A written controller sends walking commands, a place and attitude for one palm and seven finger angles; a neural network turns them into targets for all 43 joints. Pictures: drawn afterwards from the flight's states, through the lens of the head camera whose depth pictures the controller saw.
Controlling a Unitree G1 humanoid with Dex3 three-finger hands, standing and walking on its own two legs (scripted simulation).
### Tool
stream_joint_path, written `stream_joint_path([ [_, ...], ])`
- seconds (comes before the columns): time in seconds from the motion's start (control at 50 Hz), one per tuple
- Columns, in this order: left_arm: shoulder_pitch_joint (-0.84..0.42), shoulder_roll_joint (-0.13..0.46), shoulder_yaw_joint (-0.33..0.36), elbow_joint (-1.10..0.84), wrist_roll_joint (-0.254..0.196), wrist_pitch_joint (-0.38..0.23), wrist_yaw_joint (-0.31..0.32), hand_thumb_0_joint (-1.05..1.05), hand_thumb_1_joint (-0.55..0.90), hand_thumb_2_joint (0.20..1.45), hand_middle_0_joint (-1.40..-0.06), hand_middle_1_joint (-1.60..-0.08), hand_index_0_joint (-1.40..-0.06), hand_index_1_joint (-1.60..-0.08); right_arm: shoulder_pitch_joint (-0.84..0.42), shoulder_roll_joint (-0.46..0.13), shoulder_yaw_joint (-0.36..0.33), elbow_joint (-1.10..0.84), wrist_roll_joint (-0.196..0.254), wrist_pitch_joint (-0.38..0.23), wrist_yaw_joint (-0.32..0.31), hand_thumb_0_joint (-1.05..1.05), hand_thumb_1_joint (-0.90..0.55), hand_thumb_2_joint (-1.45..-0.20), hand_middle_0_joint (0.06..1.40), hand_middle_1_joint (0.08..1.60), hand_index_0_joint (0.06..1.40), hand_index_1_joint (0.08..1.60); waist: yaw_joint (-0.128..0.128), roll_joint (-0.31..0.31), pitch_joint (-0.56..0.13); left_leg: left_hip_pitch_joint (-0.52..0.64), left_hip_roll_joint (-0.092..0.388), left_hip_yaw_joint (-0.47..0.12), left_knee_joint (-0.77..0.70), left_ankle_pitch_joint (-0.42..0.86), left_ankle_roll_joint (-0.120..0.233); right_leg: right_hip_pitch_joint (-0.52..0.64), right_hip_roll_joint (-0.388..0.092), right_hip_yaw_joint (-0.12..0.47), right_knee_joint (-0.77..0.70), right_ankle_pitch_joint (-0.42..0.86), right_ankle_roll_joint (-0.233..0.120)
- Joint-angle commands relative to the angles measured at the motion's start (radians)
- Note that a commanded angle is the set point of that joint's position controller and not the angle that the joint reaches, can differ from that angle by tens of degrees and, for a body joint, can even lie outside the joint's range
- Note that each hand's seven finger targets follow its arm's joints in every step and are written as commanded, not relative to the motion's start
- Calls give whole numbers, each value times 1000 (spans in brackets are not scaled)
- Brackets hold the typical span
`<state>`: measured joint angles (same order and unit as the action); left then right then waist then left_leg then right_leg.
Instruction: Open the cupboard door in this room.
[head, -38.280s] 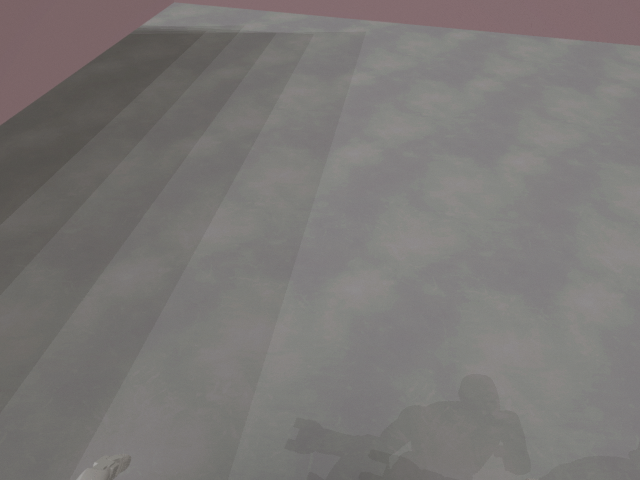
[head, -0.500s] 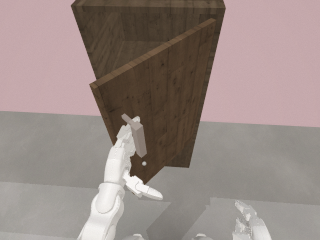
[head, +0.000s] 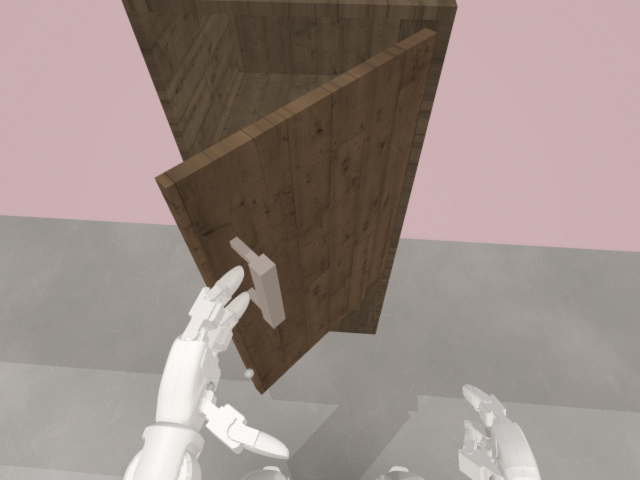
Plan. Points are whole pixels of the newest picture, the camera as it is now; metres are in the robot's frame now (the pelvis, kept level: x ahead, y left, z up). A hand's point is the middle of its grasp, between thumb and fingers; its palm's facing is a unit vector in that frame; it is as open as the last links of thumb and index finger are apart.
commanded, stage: slide the hand sideways off the handle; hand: left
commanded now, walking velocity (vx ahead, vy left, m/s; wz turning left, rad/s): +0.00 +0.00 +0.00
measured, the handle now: (258, 284) +0.33 +0.10 +0.08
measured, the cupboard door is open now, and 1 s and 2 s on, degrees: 49 49 49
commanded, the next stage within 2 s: draw the hand back to the body in 0.36 s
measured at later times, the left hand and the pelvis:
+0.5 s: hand (197, 419) +0.18 +0.14 +0.06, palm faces -0.05 -1.00 -0.02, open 16.3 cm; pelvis -0.01 -0.01 -0.02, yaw +1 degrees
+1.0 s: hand (107, 404) +0.17 +0.20 +0.12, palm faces +0.03 -0.99 -0.13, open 16.1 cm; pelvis -0.01 +0.01 +0.01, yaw +1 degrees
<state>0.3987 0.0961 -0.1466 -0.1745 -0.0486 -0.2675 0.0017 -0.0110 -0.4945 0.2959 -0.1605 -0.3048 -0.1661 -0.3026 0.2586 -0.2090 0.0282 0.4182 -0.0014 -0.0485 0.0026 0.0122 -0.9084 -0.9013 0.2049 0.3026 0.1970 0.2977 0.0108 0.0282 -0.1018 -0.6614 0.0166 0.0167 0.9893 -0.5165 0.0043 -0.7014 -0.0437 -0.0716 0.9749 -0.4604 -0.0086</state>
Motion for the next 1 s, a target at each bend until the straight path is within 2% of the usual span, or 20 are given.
stream_joint_path([
  [0.0, 53, 67, 89, -261, -34, -71, -26, 0, -500, 300, -150, -300, -150, -300, -38, -102, -50, -171, 3, -59, -18, 0, -900, -900, 200, 300, 200, 300, -3, -76, -202, 26, -33, -25, -126, 322, 6, 220, 43, 19, -111, 366, -17],
  [0.06, 83, 68, 93, -306, -53, -99, -51, 0, -500, 300, -150, -300, -150, -300, -35, -102, -53, -173, 2, -69, -19, 0, -900, -900, 200, 300, 200, 300, -12, -41, -199, 22, -36, -23, -103, 329, 5, 195, 43, 19, -95, 382, -15],
  [0.14, 171, 110, 162, -309, -97, -132, -94, 0, -500, 300, -150, -300, -150, -300, -33, -105, -62, -168, 7, -76, -25, 0, -900, -900, 200, 300, 200, 300, -8, -59, -201, -16, -39, -23, -77, 313, 4, 204, 42, 36, -93, 384, -10],
  [0.18, 176, 129, 188, -309, -110, -143, -118, 0, -500, 300, -150, -300, -150, -300, -35, -107, -66, -164, 9, -77, -31, 0, -900, -900, 200, 300, 200, 300, -11, -73, -197, -35, -40, -24, -64, 298, 4, 196, 41, 43, -91, 370, -8],
  [0.28, 192, 145, 216, -304, -154, -152, -186, 0, -500, 300, -150, -300, -150, -300, -42, -115, -69, -162, 17, -85, -42, 0, -900, -900, 200, 300, 200, 300, -19, -45, -178, -66, -43, -26, -39, 264, 3, 169, 36, 62, -100, 311, -5],
  [0.3, 197, 159, 230, -297, -162, -150, -199, 0, -500, 300, -150, -300, -150, -300, -47, -116, -71, -161, 20, -86, -45, 0, -900, -900, 200, 300, 200, 300, -22, -72, -177, -77, -41, -29, -32, 261, 5, 173, 35, 70, -106, 298, -4],
  [0.32, 180, 147, 213, -318, -170, -153, -212, 0, -500, 300, -150, -300, -150, -300, -51, -120, -69, -166, 21, -90, -47, 0, -900, -900, 200, 300, 200, 300, -25, -40, -184, -72, -44, -28, -29, 252, 5, 158, 35, 70, -104, 280, -4],
  [0.38, 143, 140, 190, -344, -184, -149, -227, 0, -500, 300, -150, -300, -150, -300, -43, -123, -67, -169, 22, -107, -52, 0, -900, -900, 200, 300, 200, 300, -32, -23, -199, -57, -42, -36, -24, 250, 7, 131, 39, 56, -93, 251, -6],
  [0.44, 160, 151, 206, -323, -182, -134, -216, 0, -500, 300, -150, -300, -150, -300, -42, -122, -67, -171, 22, -108, -54, 0, -900, -900, 200, 300, 200, 300, -23, -32, -185, -70, -41, -40, -31, 235, 5, 123, 42, 48, -93, 212, -9],
  [0.46, 138, 179, 230, -349, -179, -129, -207, 0, -500, 300, -150, -300, -150, -300, -43, -125, -69, -175, 24, -107, -55, 0, -900, -900, 200, 300, 200, 300, -19, -32, -195, -61, -38, -40, -40, 225, 5, 122, 43, 45, -97, 192, -10],
  [0.52, 158, 224, 287, -394, -168, -98, -170, 0, -500, 300, -150, -300, -150, -300, -52, -115, -64, -189, 29, -98, -57, 0, -900, -900, 200, 300, 200, 300, 10, 3, -228, -30, -39, -38, -74, 234, 6, 176, 43, 46, -108, 186, -16],
  [0.6, 205, 208, 305, -385, -189, -47, -159, 0, -500, 300, -150, -300, -150, -300, -66, -109, -57, -192, 42, -92, -61, 0, -900, -900, 200, 300, 200, 300, 12, -18, -189, -7, -35, -41, -116, 224, 6, 202, 50, 30, -144, 178, -13],
  [0.64, 195, 188, 280, -393, -203, -25, -171, 0, -500, 300, -150, -300, -150, -300, -66, -112, -49, -192, 46, -97, -61, 0, -900, -900, 200, 300, 200, 300, -3, -15, -139, 3, -32, -42, -136, 197, 6, 181, 52, 18, -164, 155, -7],
  [0.7, 149, 210, 284, -385, -211, 1, -192, 0, -500, 300, -150, -300, -150, -300, -71, -127, -39, -182, 44, -109, -69, 0, -900, -900, 200, 300, 200, 300, -19, -22, -72, 4, -27, -52, -159, 156, 8, 168, 53, 22, -201, 88, -7],
  [0.74, 125, 217, 287, -401, -212, 10, -202, 0, -500, 300, -150, -300, -150, -300, -68, -130, -35, -179, 47, -123, -71, 0, -900, -900, 200, 300, 200, 300, -18, 4, -60, 30, -25, -56, -178, 133, 8, 156, 54, 16, -213, 56, -7],
  [0.76, 117, 234, 307, -401, -215, 15, -203, 0, -500, 300, -150, -300, -150, -300, -62, -131, -34, -175, 47, -130, -74, 0, -900, -900, 200, 300, 200, 300, -16, -12, -63, 36, -22, -60, -188, 126, 8, 162, 55, 12, -219, 45, -7],
  [0.84, 120, 274, 376, -428, -232, 27, -206, 0, -500, 300, -150, -300, -150, -300, -67, -129, -30, -162, 51, -153, -77, 0, -900, -900, 200, 300, 200, 300, 8, 20, -95, 87, -23, -62, -215, 175, 4, 218, 56, 4, -226, 104, -12],
  [0.94, 107, 282, 410, -435, -254, 62, -217, 0, -325, 375, -156, -300, -156, -300, -79, -127, -24, -139, 56, -174, -78, 0, -900, -900, 200, 300, 200, 300, 15, 48, -70, 128, -20, -63, -254, 211, -1, 254, 61, -11, -248, 155, -12],
  [0.96, 89, 435, 444, -527, -90, 95, -64, 0, -290, 390, -158, -300, -158, -300, -79, -119, -29, -149, 39, -159, -106, 0, -900, -900, 200, 300, 200, 300, 62, 66, -96, 137, -6, -46, -311, 204, 2, 309, 36, 46, -298, 156, -26],
  [0.98, 167, 324, 393, -494, -74, 131, 2, 0, -255, 405, -159, -300, -159, -300, -71, -96, -20, -142, 32, -153, -113, 0, -900, -900, 200, 300, 200, 300, 36, 56, -36, 147, -11, -38, -331, 195, -2, 303, 33, 33, -325, 152, -22],
])
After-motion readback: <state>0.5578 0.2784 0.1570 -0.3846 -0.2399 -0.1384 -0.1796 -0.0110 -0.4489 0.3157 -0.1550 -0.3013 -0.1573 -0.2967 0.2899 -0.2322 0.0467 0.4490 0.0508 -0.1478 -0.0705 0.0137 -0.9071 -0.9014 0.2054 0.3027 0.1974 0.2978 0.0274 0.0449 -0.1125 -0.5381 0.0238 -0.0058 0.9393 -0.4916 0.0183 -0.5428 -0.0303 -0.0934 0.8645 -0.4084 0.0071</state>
